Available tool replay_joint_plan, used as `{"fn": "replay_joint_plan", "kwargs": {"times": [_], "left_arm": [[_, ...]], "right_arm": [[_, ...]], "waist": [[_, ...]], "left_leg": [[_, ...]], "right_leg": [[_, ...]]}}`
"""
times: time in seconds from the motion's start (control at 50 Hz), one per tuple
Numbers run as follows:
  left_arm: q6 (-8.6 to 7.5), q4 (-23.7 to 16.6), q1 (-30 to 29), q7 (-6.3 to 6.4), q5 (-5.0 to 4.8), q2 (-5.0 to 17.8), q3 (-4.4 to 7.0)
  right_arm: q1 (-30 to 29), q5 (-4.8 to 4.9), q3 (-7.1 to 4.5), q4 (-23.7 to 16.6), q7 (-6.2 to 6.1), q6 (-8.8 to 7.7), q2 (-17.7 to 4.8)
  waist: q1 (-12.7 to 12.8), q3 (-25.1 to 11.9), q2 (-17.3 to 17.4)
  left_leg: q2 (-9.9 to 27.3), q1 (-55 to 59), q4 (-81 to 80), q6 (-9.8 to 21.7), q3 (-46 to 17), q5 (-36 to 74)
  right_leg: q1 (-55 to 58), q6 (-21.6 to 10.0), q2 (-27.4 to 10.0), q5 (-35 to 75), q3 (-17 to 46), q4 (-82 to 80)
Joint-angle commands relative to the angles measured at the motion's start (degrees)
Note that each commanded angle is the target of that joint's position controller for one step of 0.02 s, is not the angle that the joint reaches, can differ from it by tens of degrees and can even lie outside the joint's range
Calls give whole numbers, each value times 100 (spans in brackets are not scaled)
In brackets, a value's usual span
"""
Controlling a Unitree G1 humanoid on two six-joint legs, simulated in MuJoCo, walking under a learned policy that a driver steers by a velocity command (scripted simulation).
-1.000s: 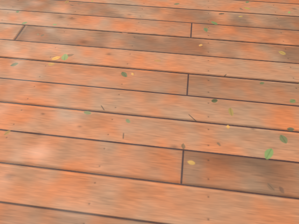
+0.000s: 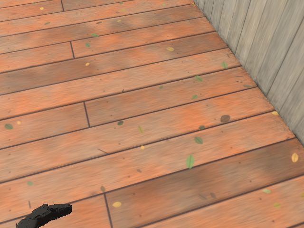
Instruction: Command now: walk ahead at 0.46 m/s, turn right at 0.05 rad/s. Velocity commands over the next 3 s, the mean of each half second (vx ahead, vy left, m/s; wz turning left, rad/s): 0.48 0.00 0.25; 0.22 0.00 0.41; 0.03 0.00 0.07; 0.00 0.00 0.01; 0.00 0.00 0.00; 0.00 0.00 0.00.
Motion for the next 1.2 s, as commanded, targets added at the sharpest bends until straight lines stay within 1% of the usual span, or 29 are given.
{"fn": "replay_joint_plan", "kwargs": {"times": [0.02, 0.04, 0.06, 0.08, 0.1, 0.12, 0.22, 0.34, 0.42, 0.48, 0.52, 0.54, 0.56, 0.58, 0.6, 0.62, 0.64, 0.66, 0.7, 0.78, 0.92, 0.98, 1.0, 1.02, 1.04, 1.06, 1.14, 1.16, 1.2], "left_arm": [[4, 192, 2307, 147, 117, 1424, 528], [12, 302, 2545, 95, 124, 1646, 532], [-21, 267, 2234, 68, 100, 1099, 368], [-41, 216, 1796, 63, 81, 926, 297], [-51, 173, 1435, 57, 118, 819, 262], [-78, 155, 1205, 39, 162, 671, 226], [-276, 408, 1087, 70, 216, 619, 253], [-275, 630, 1261, 193, 198, 792, 280], [-129, 883, 1726, 237, 116, 898, 320], [48, 898, 1714, 295, 85, 1065, 363], [169, 838, 1651, 373, 101, 1221, 396], [214, 772, 1517, 419, 90, 1212, 375], [150, 603, 1621, 443, 194, 1032, 288], [-30, 355, 2127, 325, 281, 289, 51], [-236, 362, 1718, 220, 125, 906, 162], [-288, 148, 1228, 195, -44, 978, 170], [-289, 129, 1087, 241, 19, 876, 155], [-232, 144, 1024, 307, 149, 935, 202], [-57, 106, 1191, 330, 191, 904, 227], [101, 135, 1275, 381, 229, 589, 119], [99, -56, 434, 267, 154, 657, 111], [20, -45, 578, 214, 211, 678, 157], [-26, -45, 649, 216, 281, 731, 163], [-46, -123, 691, 259, 376, 1053, 201], [25, -91, 613, 282, 411, 925, 160], [83, -16, 660, 270, 315, 485, 54], [186, -2, 306, 168, 213, 610, 55], [175, -40, 317, 141, 220, 623, 65], [132, 5, 339, 126, 239, 597, 66]], "right_arm": [[-341, -151, -14, -590, -31, -87, -526], [69, -99, 121, -651, -26, -208, -86], [-328, 44, -53, -666, 12, -280, -757], [-728, 108, -99, -792, 46, -332, -912], [-865, 66, -86, -768, 29, -334, -812], [-882, 0, -104, -741, 31, -292, -739], [-947, 12, -80, -758, 18, 17, -392], [-1938, -69, -9, -1120, 162, -59, -272], [-2605, -53, 65, -1512, 308, -74, -187], [-2632, -33, 2, -1756, 422, -70, -339], [-1878, -19, -170, -1690, 420, -22, -653], [-962, -30, -347, -1494, 355, -16, -969], [-224, -78, -505, -1392, 219, 42, -1477], [-649, -123, -521, -1638, 171, 38, -1820], [-515, -155, -412, -1715, 178, 35, -1420], [-789, -165, -344, -1757, 172, 11, -1159], [-1062, -91, -319, -1745, 177, -11, -1019], [-1312, -49, -281, -1796, 137, -4, -846], [-1557, -156, -268, -1915, 97, 41, -849], [-1609, -146, -302, -1828, -10, 108, -983], [-1416, -170, -183, -1594, -84, 304, -842], [-1538, -127, -87, -1543, -74, 306, -685], [-1419, -152, -32, -1500, -73, 272, -543], [-1096, -309, 38, -1522, -62, 207, -339], [-499, -288, 49, -1370, -75, 184, -278], [-685, -291, 32, -1378, -91, 230, -484], [-1101, -256, -2, -1330, -90, 553, -518], [-1162, -250, -24, -1269, -73, 575, -607], [-1232, -242, 6, -1251, -72, 535, -485]], "waist": [[1451, -1599, -324], [1199, -2252, -1798], [1247, -1546, -1182], [1116, -792, -929], [951, -479, -487], [801, -236, -442], [526, 110, -349], [804, 376, -136], [1055, 532, -20], [883, 290, -241], [420, -323, -517], [-97, -754, -417], [-307, -1386, 331], [393, -2123, 1651], [-44, -2709, 749], [0, -2008, 469], [253, -1171, -103], [410, -874, -195], [708, -600, 4], [780, -798, 290], [381, -785, 649], [594, -664, 696], [647, -653, 555], [417, -953, -102], [156, -1210, -921], [311, -1276, -1078], [326, -699, -660], [487, -451, -256], [523, -456, -188]], "left_leg": [[375, -2672, 3335, 459, 155, 2838], [-452, -4013, 4842, 298, -174, -819], [-97, -4614, 5468, 376, -566, -753], [175, -4820, 5454, 492, -405, -208], [394, -4600, 5238, 497, -319, 285], [544, -4403, 4987, 468, -322, 613], [592, -4303, 4440, 275, -536, 1467], [333, -4213, 2478, 238, -182, 3149], [243, -4547, 1790, 419, 64, 2922], [-81, -4261, 1635, 666, 486, 2046], [-519, -3160, 1733, 917, 789, 1457], [-711, -1834, 1325, 1124, 720, 1836], [174, 0, 1316, 1489, -671, 2829], [1810, 1825, 785, 2845, -4036, 3498], [1827, 1922, 542, 2802, -4092, 4062], [1596, 1336, 631, 2520, -3021, 4664], [1247, 348, 554, 2235, -2302, 4926], [1060, -320, 421, 2065, -1963, 4819], [832, -1366, 134, 2035, -1718, 5057], [555, -1847, 205, 1858, -1070, 5628], [557, -1580, 551, 1465, -1235, 4126], [556, -1498, 1044, 1247, -1532, 3525], [327, -1682, 1217, 988, -1512, 3031], [-108, -1998, 1703, 684, -1221, 1944], [-511, -2421, 2090, 345, -812, 62], [-332, -2357, 2145, 126, -618, -316], [-135, -1579, 960, 157, -592, 1019], [-176, -1820, 964, 302, -619, 976], [-130, -1869, 928, 440, -662, 1189]], "right_leg": [[4284, -817, -1201, -638, 1561, -39], [5009, -1478, -2200, -1988, 4158, -1068], [4486, -1285, -2023, -2474, 4053, -1350], [3749, -1113, -1839, -2082, 3229, -1425], [3085, -1012, -1616, -1454, 2588, -1545], [2589, -960, -1420, -884, 2094, -1708], [1834, -934, -1232, 241, 798, -2287], [1949, -693, -1084, 817, -325, -2480], [2932, -630, -1345, 1349, -603, -2178], [3532, -482, -1471, 3454, -816, -1375], [3587, -338, -1418, 5271, -947, -59], [3016, -134, -1195, 5175, -1064, 1234], [1523, 164, -852, 2973, -1035, 3072], [-903, 641, 616, -2772, -375, 5420], [-1186, 523, 349, -2907, 893, 5799], [-1354, 426, 55, -2594, 888, 5537], [-1396, 427, -168, -2287, 731, 4941], [-1202, 458, -344, -2068, 669, 4473], [-614, 564, -351, -1861, 624, 4049], [-318, 817, -227, -1086, 402, 2714], [129, 690, -92, -69, 443, 1047], [670, 378, -11, 139, 382, -40], [1245, 201, -234, 1313, 595, -568], [2016, -111, -1035, 3312, 1278, -368], [2474, -908, -1647, 3994, 1898, -170], [2274, -1241, -1842, 3390, 2292, -349], [1211, -360, -878, 594, 1377, -458], [1216, -134, -533, 87, 956, -392], [1423, -6, -371, 252, 756, -213]]}}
